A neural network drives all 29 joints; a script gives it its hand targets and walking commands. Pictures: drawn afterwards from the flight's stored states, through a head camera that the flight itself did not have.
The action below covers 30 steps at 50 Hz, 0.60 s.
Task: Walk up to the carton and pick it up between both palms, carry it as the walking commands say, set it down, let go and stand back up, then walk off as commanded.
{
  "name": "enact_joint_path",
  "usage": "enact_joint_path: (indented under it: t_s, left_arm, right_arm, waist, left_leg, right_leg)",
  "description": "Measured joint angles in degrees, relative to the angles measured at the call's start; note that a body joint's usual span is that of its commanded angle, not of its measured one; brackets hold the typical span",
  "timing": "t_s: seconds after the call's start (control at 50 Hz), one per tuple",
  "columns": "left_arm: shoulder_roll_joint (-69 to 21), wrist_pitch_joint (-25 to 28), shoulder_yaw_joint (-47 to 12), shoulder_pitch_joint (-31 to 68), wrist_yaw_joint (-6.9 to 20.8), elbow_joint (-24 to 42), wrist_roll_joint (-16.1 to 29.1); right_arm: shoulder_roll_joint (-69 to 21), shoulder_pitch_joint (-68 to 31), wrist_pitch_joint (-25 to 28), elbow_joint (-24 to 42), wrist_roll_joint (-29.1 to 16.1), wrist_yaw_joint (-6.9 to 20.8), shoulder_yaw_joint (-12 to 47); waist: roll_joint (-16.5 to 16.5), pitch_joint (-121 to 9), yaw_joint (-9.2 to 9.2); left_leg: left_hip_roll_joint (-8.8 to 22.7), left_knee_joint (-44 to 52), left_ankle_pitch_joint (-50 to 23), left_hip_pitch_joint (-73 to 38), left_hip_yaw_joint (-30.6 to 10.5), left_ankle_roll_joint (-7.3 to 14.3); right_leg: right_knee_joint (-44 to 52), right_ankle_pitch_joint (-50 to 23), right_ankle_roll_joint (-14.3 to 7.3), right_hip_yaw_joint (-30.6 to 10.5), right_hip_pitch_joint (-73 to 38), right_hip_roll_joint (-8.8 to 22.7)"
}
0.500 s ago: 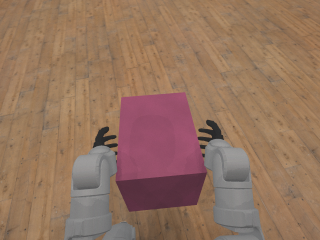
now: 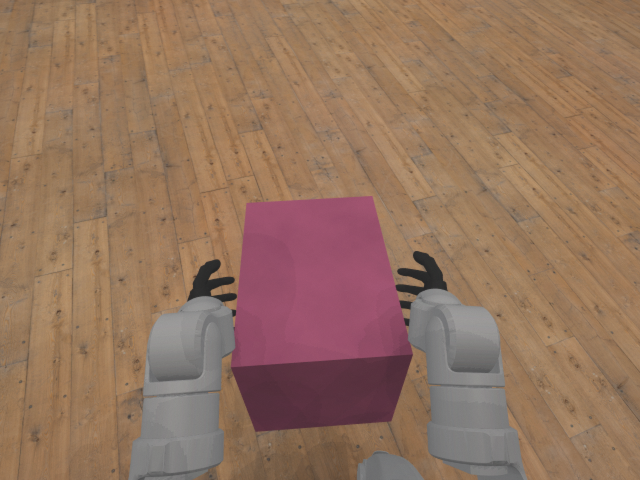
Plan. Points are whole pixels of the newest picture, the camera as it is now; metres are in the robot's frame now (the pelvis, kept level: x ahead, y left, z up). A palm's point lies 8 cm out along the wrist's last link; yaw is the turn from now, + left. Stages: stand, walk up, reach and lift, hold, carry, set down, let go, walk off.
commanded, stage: carry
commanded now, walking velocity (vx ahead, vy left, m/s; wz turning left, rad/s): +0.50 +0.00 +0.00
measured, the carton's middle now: (316, 308) +0.36 +0.00 -0.06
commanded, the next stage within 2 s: none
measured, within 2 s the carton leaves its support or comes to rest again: neither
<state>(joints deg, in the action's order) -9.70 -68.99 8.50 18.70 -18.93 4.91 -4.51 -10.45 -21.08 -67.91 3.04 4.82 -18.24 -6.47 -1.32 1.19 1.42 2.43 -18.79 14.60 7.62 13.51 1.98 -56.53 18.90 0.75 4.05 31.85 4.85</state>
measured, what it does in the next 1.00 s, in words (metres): walks ahead: right foot, then left foot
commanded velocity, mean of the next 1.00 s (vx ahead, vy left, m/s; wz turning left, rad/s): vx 0.33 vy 0.00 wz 0.00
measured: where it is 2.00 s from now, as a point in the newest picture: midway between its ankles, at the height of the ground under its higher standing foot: (297, 263)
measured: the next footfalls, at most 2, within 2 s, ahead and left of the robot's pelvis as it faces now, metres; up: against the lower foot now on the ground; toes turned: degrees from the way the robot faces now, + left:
right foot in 0.20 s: +0.36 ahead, -0.12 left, +0.00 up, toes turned -8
left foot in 0.66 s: +0.68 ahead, +0.10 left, +0.00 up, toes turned +13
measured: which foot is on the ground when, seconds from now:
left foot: down 0.00-0.22, up 0.24-0.64, down 0.66-1.00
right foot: up 0.00-0.18, down 0.20-0.68, up 0.70-1.00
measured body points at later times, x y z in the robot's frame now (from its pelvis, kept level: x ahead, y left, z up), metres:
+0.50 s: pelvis +0.38 -0.03 +0.01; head +0.42 -0.06 +0.46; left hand +0.69 +0.12 +0.08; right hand +0.71 -0.16 +0.07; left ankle +0.48 +0.13 -0.67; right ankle +0.32 -0.12 -0.75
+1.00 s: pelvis +0.74 +0.01 +0.00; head +0.80 +0.02 +0.45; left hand +1.05 +0.17 +0.05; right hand +1.07 -0.10 +0.06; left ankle +0.65 +0.09 -0.75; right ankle +0.86 -0.11 -0.71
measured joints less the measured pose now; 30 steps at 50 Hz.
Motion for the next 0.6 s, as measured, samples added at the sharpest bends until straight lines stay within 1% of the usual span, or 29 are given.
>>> enact_joint_path:
  t_s: [0.04, 0.08, 0.14, 0.18, 0.2, 0.22, 0.24, 0.26, 0.28, 0.3, 0.32, 0.38, 0.4, 0.46, 0.52, 0.56, 0.6]
  left_arm:
    - [0.0, 0.3, -0.8, 0.1, -0.5, 2.1, 0.0]
    - [0.0, 0.8, -0.9, 0.1, -0.3, 3.9, -0.2]
    - [-0.2, 0.9, -0.7, 0.7, -0.4, 5.8, -0.2]
    - [-0.5, 0.8, -0.5, 1.6, -0.4, 6.0, -0.3]
    - [-0.7, 0.9, -0.5, 2.1, -0.2, 5.4, -0.5]
    - [-0.8, 1.6, -0.8, 2.4, 0.1, 4.4, -0.5]
    - [-1.0, 2.0, -0.7, 2.8, 0.2, 3.6, -0.7]
    - [-1.2, 2.0, -0.5, 3.3, -0.2, 2.8, -0.6]
    - [-1.3, 1.7, -0.4, 3.6, -0.6, 2.1, -0.4]
    - [-1.3, 1.1, -0.4, 3.5, -1.0, 1.8, -0.3]
    - [-1.2, 0.5, -0.4, 3.3, -1.1, 1.7, -0.3]
    - [-0.9, 0.0, 0.8, 2.5, 0.3, 2.3, -0.4]
    - [-0.8, 0.2, 1.0, 2.3, 0.6, 2.5, -0.2]
    - [-0.6, 0.5, 0.4, 1.6, -0.1, 3.5, 0.8]
    - [-0.6, 0.4, 0.0, 1.7, -0.8, 4.2, 1.3]
    - [-0.8, 0.5, 0.1, 2.2, -0.6, 3.9, 1.3]
    - [-0.9, 0.5, 0.4, 2.7, -0.2, 3.1, 0.8]
  right_arm:
    - [-0.1, -0.2, 0.8, 1.6, 0.0, 0.8, -0.4]
    - [-0.3, -0.7, 1.4, 2.8, 0.3, 1.7, -0.7]
    - [-0.5, -1.2, 1.9, 4.3, 1.4, 3.1, -0.7]
    - [-0.4, -1.0, 2.0, 5.2, 2.2, 3.8, -0.6]
    - [-0.1, -0.7, 1.9, 5.6, 2.5, 3.9, -0.5]
    - [0.6, -0.9, 1.9, 5.5, 2.6, 4.2, -0.5]
    - [1.2, -1.2, 1.9, 5.0, 2.6, 4.5, -0.5]
    - [1.6, -1.5, 1.8, 4.4, 2.5, 4.7, -0.7]
    - [1.7, -1.5, 1.6, 3.8, 2.4, 4.8, -0.9]
    - [1.7, -1.1, 1.4, 3.4, 2.1, 4.6, -1.1]
    - [1.4, -0.6, 1.1, 3.3, 1.8, 4.1, -1.0]
    - [-0.1, -0.1, 0.5, 4.0, 1.0, 1.4, -0.5]
    - [-0.3, -0.1, 0.3, 4.3, 1.0, 0.9, -0.2]
    - [0.0, 0.1, 0.3, 5.2, 1.5, 1.6, 0.2]
    - [0.0, 0.0, 0.3, 5.8, 1.9, 2.3, 0.0]
    - [0.0, -0.1, 0.2, 6.1, 2.2, 2.5, -0.3]
    - [-0.1, -0.3, 0.2, 5.8, 2.6, 2.8, -0.7]
  waist:
    - [-0.3, 0.6, -0.89]
    - [0.1, 0.3, -1.94]
    - [1.8, -1.0, -2.68]
    - [2.1, -2.0, -3.07]
    - [1.9, -2.5, -3.32]
    - [3.3, -2.3, -3.77]
    - [3.7, -1.7, -3.69]
    - [3.5, -0.9, -3.19]
    - [3.0, -0.4, -2.62]
    - [2.5, 0.0, -2.15]
    - [2.0, 0.3, -1.9]
    - [1.0, 1.0, -1.82]
    - [0.9, 1.1, -1.8]
    - [0.7, 0.6, -1.71]
    - [0.2, -1.4, -1.35]
    - [-0.2, -3.3, -0.96]
    - [-0.6, -5.5, -0.82]
  left_leg:
    - [0.3, 1.9, 1.3, -3.2, -0.7, -0.8]
    - [0.9, 4.0, 2.9, -6.7, -0.8, -1.9]
    - [2.1, 5.6, 6.1, -11.5, -1.3, -3.5]
    - [2.7, 1.9, 9.1, -13.0, -1.9, -4.3]
    - [3.1, -4.0, 10.8, -12.0, -2.3, -4.4]
    - [4.6, -13.7, 9.0, -8.7, -3.1, -3.5]
    - [4.3, -24.4, 9.9, -4.0, -5.4, -2.2]
    - [2.8, -33.9, 11.0, 0.8, -7.5, -0.9]
    - [1.4, -41.0, 10.9, 5.5, -8.5, 0.1]
    - [0.4, -45.0, 9.9, 9.6, -8.7, 0.7]
    - [-0.1, -46.0, 8.8, 13.0, -8.4, 1.1]
    - [-0.1, -41.3, 5.6, 20.8, -7.3, 0.8]
    - [0.2, -39.4, 4.3, 23.0, -7.1, 0.5]
    - [1.4, -33.7, -0.2, 27.5, -6.3, -0.6]
    - [2.0, -25.4, -5.8, 28.6, -4.8, -1.7]
    - [1.8, -20.4, -8.9, 27.8, -3.1, -2.1]
    - [0.8, -16.0, -10.7, 25.8, -1.3, -2.2]
  right_leg:
    - [6.1, -2.9, 0.2, 0.5, 2.9, 0.7]
    - [13.8, -6.9, 0.4, 1.9, 3.9, 0.5]
    - [24.6, -13.0, 0.5, 5.1, 2.3, -0.9]
    - [31.6, -17.9, -0.3, 7.4, -1.4, -2.3]
    - [33.6, -20.1, -2.9, 8.1, -3.7, -2.6]
    - [31.9, -19.0, -5.5, 8.8, -4.2, -3.2]
    - [30.1, -16.4, -6.4, 8.9, -4.7, -3.0]
    - [29.6, -14.1, -6.4, 8.7, -5.8, -2.3]
    - [30.1, -12.5, -5.9, 8.6, -7.4, -1.4]
    - [31.5, -11.7, -5.1, 8.6, -9.3, -0.8]
    - [33.1, -11.4, -4.2, 8.4, -11.3, -0.3]
    - [37.2, -10.3, -3.8, 7.2, -16.7, 0.4]
    - [38.3, -9.7, -3.7, 6.9, -18.5, 0.4]
    - [41.4, -7.5, -2.9, 6.2, -24.4, 0.6]
    - [43.9, -4.6, -1.6, 5.7, -30.1, 0.7]
    - [45.1, -2.2, -0.6, 5.7, -33.8, 0.9]
    - [45.5, 0.7, 0.5, 5.5, -37.0, 1.2]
